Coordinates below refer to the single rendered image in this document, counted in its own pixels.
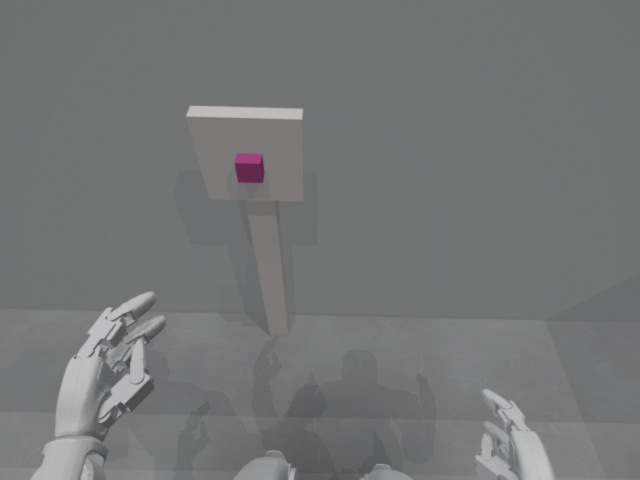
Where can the robot shin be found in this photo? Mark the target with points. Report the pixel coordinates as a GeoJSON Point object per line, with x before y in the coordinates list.
{"type": "Point", "coordinates": [381, 466]}
{"type": "Point", "coordinates": [276, 454]}

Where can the panel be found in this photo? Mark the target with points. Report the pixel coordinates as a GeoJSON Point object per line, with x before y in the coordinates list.
{"type": "Point", "coordinates": [218, 134]}

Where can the robot left hand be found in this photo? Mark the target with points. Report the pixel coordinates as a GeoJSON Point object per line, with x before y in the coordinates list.
{"type": "Point", "coordinates": [82, 406]}

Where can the robot right shin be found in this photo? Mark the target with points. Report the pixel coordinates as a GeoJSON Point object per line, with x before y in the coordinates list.
{"type": "Point", "coordinates": [381, 466]}

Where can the robot left forearm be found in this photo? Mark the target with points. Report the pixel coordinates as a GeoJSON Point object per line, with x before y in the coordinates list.
{"type": "Point", "coordinates": [73, 458]}

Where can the robot right hand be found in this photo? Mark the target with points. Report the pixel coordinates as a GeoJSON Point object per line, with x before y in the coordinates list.
{"type": "Point", "coordinates": [522, 453]}

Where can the robot left shin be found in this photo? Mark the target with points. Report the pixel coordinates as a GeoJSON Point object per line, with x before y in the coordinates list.
{"type": "Point", "coordinates": [276, 454]}

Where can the button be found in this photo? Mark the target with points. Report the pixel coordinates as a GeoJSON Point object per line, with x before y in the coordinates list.
{"type": "Point", "coordinates": [249, 168]}

